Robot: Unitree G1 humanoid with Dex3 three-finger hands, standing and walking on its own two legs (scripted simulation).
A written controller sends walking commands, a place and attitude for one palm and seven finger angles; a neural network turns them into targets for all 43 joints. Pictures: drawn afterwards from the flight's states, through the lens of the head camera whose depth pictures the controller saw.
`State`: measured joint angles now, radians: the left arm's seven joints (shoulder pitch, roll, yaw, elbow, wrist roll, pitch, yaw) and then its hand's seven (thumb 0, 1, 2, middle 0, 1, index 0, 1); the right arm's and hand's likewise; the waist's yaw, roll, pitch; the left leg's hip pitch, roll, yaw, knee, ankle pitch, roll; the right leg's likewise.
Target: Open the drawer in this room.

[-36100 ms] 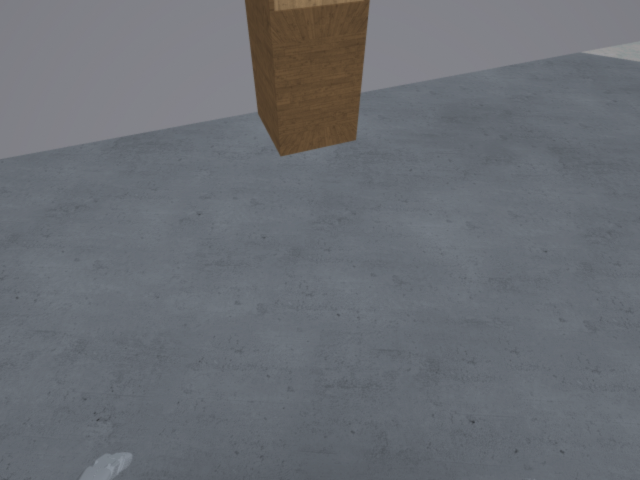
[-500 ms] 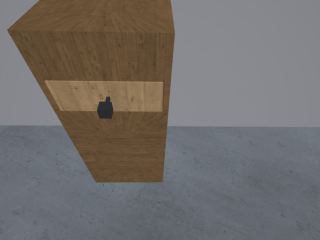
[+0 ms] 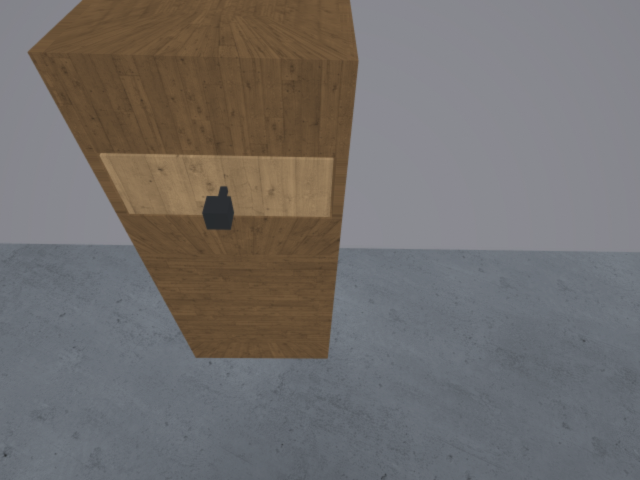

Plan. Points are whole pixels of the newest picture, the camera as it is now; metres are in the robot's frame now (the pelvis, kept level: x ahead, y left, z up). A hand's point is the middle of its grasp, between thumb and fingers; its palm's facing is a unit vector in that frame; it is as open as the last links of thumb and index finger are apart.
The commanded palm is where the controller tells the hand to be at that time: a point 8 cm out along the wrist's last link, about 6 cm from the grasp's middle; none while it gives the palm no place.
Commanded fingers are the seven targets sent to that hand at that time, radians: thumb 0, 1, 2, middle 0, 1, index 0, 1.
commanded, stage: look again from close up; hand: left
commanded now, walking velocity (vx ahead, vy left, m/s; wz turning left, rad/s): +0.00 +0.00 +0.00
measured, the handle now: (220, 204) +0.54 +0.21 -0.01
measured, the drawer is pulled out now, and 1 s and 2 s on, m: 0.00 0.00 0.00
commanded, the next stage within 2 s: raise the hand with hooked fingers in 0.54 s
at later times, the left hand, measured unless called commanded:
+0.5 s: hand out of the picture +0.00 +0.19 -0.18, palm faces +0.00 -0.97 -0.23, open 7.3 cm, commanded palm none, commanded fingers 0.00 0.90 0.90 -0.20 -0.30 -0.20 -0.30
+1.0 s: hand (167, 470) +0.14 +0.19 -0.06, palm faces -0.10 -0.25 -0.96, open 8.2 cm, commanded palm +0.11 +0.21 -0.02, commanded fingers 0.00 0.46 0.71 -0.23 -0.58 -0.23 -0.58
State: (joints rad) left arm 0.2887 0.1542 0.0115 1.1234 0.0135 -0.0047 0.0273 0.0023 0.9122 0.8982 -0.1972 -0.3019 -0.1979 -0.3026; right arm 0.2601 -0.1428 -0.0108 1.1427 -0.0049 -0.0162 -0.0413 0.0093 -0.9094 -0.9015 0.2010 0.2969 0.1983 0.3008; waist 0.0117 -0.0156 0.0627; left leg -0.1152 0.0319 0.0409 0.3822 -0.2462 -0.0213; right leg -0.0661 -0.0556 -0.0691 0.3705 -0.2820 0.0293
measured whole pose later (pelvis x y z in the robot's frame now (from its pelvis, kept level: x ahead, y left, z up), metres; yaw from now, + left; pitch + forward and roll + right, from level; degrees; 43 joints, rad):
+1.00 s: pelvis -0.05 -0.02 -0.03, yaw -3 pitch +8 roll +3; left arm 0.42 0.29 -0.06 0.07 0.94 0.00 0.36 0.00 0.68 0.80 -0.21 -0.45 -0.21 -0.45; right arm 0.09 -0.25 -0.05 0.59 -0.04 -0.06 0.00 0.01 -0.90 -0.90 0.20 0.30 0.20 0.30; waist 0.06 0.01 -0.11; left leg -0.52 0.07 0.09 0.71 -0.32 -0.04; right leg -0.56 -0.04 0.01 0.81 -0.40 -0.02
